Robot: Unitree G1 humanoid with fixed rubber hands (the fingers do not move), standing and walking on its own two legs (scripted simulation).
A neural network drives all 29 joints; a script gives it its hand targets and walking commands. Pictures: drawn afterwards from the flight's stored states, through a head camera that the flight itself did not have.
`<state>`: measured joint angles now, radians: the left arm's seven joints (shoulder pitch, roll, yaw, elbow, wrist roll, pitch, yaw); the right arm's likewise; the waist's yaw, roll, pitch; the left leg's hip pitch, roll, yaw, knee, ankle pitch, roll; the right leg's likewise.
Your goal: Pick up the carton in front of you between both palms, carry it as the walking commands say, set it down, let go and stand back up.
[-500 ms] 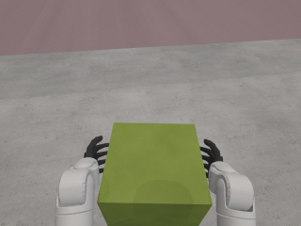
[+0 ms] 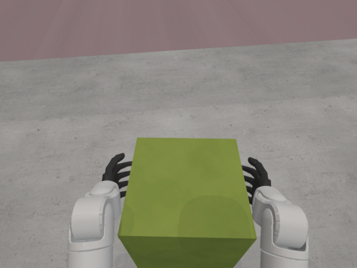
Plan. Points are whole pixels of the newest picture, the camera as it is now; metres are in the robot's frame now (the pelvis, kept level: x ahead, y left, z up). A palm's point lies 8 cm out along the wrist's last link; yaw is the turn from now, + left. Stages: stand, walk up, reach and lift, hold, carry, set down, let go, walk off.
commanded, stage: carry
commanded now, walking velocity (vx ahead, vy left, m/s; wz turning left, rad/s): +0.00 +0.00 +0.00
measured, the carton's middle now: (185, 208) +0.26 +0.00 +0.00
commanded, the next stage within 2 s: hold in 1.88 s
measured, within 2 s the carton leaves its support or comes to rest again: neither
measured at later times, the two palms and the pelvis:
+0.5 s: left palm (118, 135) +0.40 +0.16 +0.08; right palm (245, 141) +0.39 -0.14 +0.08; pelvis +0.13 +0.02 -0.01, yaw -2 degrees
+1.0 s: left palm (117, 152) +0.36 +0.16 +0.07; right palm (248, 160) +0.35 -0.14 +0.07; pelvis +0.10 +0.02 -0.01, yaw -2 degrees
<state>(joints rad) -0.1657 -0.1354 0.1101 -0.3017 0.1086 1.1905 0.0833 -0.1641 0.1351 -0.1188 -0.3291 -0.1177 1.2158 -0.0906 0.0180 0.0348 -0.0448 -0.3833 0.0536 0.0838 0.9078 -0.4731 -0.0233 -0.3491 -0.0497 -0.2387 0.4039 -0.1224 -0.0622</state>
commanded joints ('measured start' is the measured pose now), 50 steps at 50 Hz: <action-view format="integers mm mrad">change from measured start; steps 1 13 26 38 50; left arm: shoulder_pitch -443 -428 -443 -412 -403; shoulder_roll -964 -872 -914 -918 -884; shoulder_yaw -725 -716 -712 -720 -706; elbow -124 -43 -47 -30 67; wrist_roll -430 -390 -398 -383 -312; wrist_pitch -12 40 22 11 -121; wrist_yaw -265 -266 -259 -266 -269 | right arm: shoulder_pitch -451 -388 -455 -419 -409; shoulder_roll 943 875 904 910 873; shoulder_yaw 758 693 719 728 707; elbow -101 20 -32 -9 87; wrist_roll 411 383 409 393 320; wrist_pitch -31 6 -6 -15 -147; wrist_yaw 246 269 263 272 279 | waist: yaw -8 -13 -16 -15 -19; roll -161 40 -36 -35 -34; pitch -392 -292 -364 -297 -231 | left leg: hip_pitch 45 248 263 217 181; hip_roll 5 163 118 122 118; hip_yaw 4 -23 12 6 -12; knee -237 -439 -349 -386 -458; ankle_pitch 37 911 907 665 465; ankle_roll -1 42 40 45 47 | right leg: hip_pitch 349 209 250 201 155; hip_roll -237 -124 -114 -127 -123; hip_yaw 175 105 113 125 142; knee -95 88 131 93 28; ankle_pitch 512 229 414 231 21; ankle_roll -66 98 93 72 63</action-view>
